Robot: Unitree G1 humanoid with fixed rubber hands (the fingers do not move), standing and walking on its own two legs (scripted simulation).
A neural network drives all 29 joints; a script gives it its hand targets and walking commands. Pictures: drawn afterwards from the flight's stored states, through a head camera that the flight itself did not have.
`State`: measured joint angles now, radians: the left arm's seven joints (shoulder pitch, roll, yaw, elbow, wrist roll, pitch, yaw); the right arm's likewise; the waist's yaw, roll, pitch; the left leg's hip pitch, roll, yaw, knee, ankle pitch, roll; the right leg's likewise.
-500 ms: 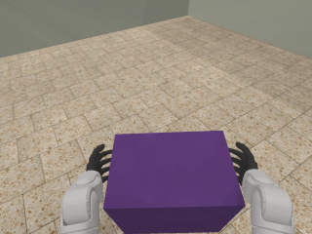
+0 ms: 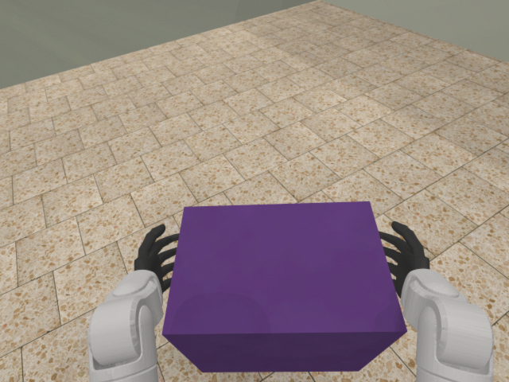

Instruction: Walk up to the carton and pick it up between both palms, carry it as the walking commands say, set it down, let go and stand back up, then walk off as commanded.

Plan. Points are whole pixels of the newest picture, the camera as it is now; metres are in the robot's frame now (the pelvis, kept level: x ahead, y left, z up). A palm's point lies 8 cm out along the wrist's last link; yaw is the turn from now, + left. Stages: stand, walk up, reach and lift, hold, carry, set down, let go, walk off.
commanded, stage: carry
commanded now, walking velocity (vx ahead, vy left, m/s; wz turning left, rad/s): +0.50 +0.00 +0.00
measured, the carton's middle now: (277, 295) +0.26 -0.01 +0.01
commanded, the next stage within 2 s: none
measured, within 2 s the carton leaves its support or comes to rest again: neither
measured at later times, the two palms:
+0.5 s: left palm (186, 143) +0.57 +0.16 +0.09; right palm (361, 144) +0.53 -0.20 +0.08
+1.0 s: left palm (227, 74) +0.88 +0.09 +0.08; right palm (355, 70) +0.87 -0.27 +0.07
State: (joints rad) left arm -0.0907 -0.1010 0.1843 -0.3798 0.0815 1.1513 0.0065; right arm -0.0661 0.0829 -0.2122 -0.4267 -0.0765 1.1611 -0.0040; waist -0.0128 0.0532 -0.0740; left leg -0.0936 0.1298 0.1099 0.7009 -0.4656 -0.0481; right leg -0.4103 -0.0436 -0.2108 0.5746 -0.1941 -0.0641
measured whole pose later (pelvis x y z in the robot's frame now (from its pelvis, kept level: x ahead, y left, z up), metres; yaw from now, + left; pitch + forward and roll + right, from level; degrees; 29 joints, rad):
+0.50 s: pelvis +0.30 +0.00 +0.00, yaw -4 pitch +2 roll +3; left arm -0.08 -0.06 0.21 -0.40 0.07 1.15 -0.01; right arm -0.08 0.13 -0.18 -0.39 -0.10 1.13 -0.01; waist -0.03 -0.05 -0.07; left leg -0.41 -0.01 0.22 0.49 -0.12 0.07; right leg -0.05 -0.10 -0.10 0.77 -0.47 0.02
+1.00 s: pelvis +0.62 -0.08 +0.01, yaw -1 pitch +3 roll +1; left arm -0.11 -0.10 0.18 -0.33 0.09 1.14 0.01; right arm -0.10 0.06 -0.21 -0.37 -0.08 1.15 0.01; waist 0.00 0.04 -0.03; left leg -0.26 0.08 0.07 1.08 -0.45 -0.01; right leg -0.40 -0.07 -0.19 0.53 -0.18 -0.04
